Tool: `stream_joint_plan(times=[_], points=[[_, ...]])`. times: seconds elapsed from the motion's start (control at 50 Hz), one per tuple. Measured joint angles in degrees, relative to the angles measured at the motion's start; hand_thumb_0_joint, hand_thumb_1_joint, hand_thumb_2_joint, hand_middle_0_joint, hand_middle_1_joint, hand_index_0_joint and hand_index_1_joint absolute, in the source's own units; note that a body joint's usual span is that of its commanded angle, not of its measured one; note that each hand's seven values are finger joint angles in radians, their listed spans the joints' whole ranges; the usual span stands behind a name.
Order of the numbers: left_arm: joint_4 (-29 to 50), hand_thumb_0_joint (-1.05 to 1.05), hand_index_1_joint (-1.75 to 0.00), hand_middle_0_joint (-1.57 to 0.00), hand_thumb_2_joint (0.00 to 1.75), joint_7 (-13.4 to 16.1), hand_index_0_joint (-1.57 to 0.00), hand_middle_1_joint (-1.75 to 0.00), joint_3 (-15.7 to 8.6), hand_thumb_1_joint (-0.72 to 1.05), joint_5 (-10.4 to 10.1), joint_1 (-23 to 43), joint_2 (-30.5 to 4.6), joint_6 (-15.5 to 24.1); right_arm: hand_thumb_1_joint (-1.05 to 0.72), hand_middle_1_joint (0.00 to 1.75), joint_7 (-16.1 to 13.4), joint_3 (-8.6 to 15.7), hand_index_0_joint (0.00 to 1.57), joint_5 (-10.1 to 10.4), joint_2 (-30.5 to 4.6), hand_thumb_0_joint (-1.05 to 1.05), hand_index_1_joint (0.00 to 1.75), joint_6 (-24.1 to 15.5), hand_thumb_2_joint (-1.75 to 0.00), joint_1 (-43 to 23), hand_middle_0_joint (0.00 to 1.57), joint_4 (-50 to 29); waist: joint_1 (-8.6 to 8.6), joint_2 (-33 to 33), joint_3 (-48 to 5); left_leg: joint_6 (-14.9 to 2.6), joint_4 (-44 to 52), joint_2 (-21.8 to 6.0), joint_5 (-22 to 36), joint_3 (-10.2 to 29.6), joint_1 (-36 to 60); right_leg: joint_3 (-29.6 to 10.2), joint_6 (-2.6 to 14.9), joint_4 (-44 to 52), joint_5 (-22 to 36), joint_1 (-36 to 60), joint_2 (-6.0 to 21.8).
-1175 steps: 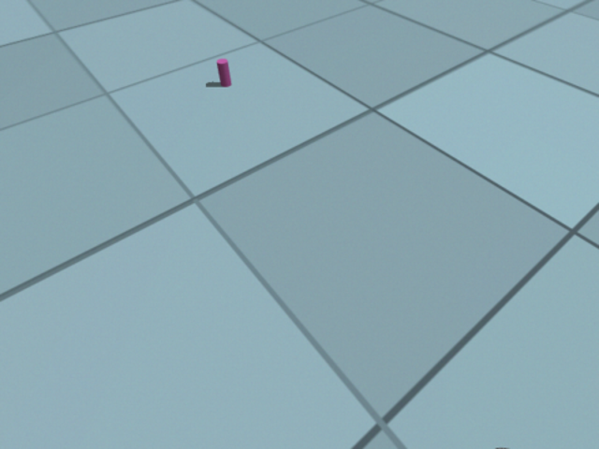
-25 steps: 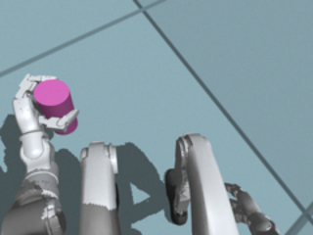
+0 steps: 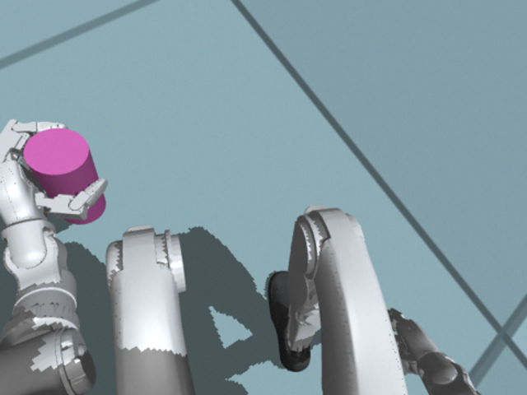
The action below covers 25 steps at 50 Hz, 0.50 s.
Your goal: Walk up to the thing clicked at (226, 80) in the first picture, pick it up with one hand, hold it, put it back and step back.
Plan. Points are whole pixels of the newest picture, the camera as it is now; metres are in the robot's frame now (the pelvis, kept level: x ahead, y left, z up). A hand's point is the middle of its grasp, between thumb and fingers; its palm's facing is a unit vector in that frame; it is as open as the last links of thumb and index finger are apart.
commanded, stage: crouch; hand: left
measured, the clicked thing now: (71, 181) +0.41 +0.25 -0.11
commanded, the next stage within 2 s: lower in 0.14 s
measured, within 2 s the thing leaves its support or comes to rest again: neither
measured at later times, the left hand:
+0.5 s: hand (81, 183) +0.42 +0.25 -0.15, palm faces +0.28 -0.96 -0.03, open 10.5 cm
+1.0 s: hand (87, 187) +0.42 +0.25 -0.19, palm faces +0.31 -0.95 -0.02, open 10.5 cm
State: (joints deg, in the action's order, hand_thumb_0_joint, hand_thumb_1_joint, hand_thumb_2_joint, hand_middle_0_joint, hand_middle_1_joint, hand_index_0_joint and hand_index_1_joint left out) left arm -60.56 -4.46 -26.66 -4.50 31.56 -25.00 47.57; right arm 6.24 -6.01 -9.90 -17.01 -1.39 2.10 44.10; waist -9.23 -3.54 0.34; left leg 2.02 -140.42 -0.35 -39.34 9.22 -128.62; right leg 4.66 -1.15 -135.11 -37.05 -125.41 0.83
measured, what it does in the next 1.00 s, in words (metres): stands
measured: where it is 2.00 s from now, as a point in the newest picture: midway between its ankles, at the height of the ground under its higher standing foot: (232, 352)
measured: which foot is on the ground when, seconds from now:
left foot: down 0.00-1.00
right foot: down 0.00-1.00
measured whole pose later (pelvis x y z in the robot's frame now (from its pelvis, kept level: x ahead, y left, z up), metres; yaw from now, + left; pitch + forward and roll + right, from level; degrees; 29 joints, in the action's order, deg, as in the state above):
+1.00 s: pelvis -0.01 +0.01 -0.04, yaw -6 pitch +16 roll -14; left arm -75.7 1.5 -30.3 -3.7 33.3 -38.3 59.2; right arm 9.3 -20.6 -17.9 -20.4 -1.2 -7.4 37.6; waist -13.5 -12.1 13.6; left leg 1.6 -150.6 0.1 -39.5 17.4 -128.3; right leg 10.6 -3.4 -138.7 -34.2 -121.9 -1.7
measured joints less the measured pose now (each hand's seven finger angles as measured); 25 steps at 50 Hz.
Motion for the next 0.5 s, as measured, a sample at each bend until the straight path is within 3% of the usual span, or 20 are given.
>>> stream_joint_plan(times=[0.22,0.5], points=[[-2.29,0.07,-1.08,-0.77,1.09,-0.83,-0.64,-1.11,-0.85,-0.41,-0.24,0.99,-1.62,1.31,-0.91,0.30,0.94,-2.24,0.20,-1.04,-0.39,0.00,0.30,0.84,-0.91,-2.15,0.20,-1.95,-0.68,-0.88,2.05,-0.12,-3.03,-0.01,-0.22,1.54,-0.84,1.08,-0.47,-1.72,0.45,-0.22,-0.55],[-7.83,0.07,-1.08,-0.77,1.09,1.99,-0.64,-1.11,-1.25,-0.41,0.07,1.32,-5.32,4.78,-0.91,0.30,1.76,-6.62,0.20,-3.37,-1.12,0.00,0.30,0.82,-0.91,-4.77,0.20,-2.71,-1.98,-3.66,6.60,-0.14,-5.86,0.09,0.04,3.55,-1.03,2.53,-1.02,-3.01,1.53,0.25,-1.19]])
